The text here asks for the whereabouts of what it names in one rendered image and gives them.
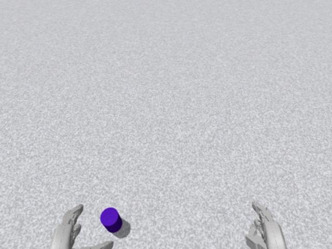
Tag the left robot hand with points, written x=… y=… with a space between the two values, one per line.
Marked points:
x=65 y=234

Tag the right robot hand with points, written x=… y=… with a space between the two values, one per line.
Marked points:
x=271 y=232

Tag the can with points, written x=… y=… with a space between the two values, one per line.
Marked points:
x=111 y=219

